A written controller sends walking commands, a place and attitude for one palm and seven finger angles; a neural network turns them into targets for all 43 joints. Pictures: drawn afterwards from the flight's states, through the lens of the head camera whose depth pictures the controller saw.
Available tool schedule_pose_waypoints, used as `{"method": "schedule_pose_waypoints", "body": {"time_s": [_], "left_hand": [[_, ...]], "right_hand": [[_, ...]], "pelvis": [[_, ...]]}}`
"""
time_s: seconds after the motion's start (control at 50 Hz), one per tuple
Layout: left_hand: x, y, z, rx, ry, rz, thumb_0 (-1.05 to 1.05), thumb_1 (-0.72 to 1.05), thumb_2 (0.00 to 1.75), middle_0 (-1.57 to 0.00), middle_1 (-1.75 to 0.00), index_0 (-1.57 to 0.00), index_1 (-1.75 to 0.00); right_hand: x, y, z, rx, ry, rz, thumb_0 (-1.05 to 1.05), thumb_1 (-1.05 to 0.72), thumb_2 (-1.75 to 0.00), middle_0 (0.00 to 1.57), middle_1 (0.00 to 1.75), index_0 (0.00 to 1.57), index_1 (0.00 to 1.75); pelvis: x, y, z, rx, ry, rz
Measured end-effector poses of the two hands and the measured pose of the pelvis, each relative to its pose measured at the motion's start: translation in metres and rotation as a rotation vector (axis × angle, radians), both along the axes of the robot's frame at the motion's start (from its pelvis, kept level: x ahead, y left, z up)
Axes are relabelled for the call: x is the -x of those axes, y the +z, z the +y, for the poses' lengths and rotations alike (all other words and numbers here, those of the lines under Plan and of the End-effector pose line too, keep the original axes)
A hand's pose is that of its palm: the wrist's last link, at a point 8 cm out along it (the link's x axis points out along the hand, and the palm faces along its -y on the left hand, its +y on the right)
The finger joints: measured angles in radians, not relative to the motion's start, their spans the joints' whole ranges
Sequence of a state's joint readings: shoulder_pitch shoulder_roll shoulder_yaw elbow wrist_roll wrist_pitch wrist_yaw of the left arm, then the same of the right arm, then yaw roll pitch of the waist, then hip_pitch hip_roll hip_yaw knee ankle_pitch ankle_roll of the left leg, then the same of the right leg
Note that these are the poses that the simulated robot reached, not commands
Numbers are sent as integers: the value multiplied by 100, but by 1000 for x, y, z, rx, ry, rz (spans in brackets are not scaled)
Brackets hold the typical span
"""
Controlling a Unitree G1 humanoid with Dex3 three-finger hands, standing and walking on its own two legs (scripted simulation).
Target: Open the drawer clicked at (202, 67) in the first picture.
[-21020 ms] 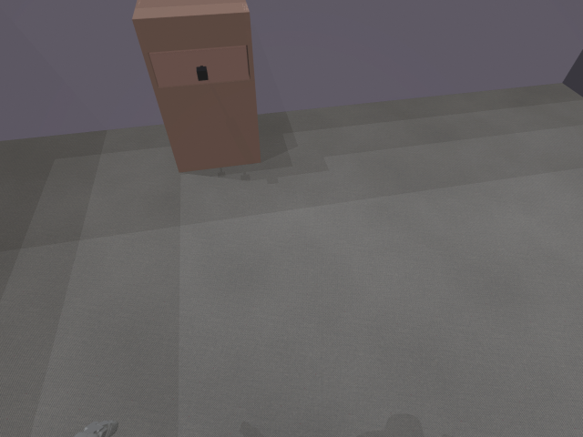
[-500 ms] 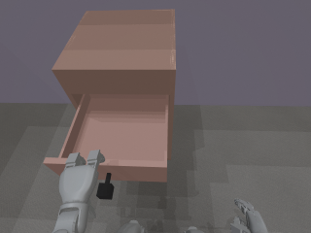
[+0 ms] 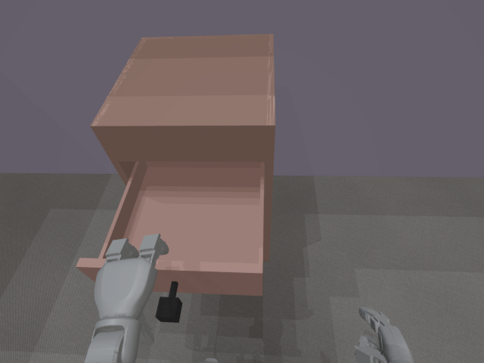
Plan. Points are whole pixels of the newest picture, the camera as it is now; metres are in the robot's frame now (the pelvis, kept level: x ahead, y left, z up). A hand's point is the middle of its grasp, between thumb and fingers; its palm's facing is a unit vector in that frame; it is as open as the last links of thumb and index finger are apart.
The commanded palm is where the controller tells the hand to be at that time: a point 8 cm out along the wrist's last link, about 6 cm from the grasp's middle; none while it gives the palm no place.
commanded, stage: lift the hand off the handle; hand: left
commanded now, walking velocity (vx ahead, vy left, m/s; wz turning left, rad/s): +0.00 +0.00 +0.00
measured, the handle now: (171, 300) +0.27 +0.19 -0.17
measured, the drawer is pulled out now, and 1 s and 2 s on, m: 0.29 0.29 0.29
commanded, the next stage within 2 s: draw the hand back to the body in 0.16 s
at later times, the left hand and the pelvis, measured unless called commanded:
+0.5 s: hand (123, 291) +0.22 +0.21 +0.02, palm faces +0.06 -0.09 -0.99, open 13.9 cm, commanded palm +0.19 +0.20 +0.08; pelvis +0.00 -0.01 +0.01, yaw +0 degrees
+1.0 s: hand (92, 288) +0.20 +0.21 +0.11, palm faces +0.27 -0.79 -0.55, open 13.7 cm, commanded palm +0.16 +0.24 +0.15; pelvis +0.01 +0.00 +0.04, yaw +1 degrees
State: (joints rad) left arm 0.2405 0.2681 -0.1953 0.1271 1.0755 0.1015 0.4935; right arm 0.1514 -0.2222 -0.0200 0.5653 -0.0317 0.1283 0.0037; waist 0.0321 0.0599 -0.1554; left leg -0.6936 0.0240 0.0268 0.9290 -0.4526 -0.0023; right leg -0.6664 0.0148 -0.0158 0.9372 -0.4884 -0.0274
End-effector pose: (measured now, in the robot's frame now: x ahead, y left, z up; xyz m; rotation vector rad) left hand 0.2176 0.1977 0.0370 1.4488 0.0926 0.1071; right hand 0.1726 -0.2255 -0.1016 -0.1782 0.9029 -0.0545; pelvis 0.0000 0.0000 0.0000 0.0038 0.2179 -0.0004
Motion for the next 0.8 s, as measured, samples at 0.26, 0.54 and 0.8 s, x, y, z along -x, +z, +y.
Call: {"method": "schedule_pose_waypoints", "body": {"time_s": [0.26, 0.54, 0.8], "left_hand": [[8, 7, 0, -7, 20, 21, -1, -49, 30, -32, -120, -32, -120], [21, 45, 15, -25, 60, -30, -1, -49, 30, -32, -120, -32, -120], [44, 82, 30, -17, 29, -16, -1, -49, 30, -32, -120, -32, -120]], "right_hand": [[-8, 9, 0, -19, 18, -31, 1, -91, -90, 20, 30, 20, 30], [-10, 15, -6, -26, 11, -50, 1, -91, -90, 20, 30, 20, 30], [-25, 34, -2, -19, 45, -109, 1, -91, -90, 20, 30, 20, 30]], "pelvis": [[0, 5, -6, -9, -4, -20], [1, 13, -11, -15, -5, -58], [-2, 24, -10, -12, -2, -100]]}}
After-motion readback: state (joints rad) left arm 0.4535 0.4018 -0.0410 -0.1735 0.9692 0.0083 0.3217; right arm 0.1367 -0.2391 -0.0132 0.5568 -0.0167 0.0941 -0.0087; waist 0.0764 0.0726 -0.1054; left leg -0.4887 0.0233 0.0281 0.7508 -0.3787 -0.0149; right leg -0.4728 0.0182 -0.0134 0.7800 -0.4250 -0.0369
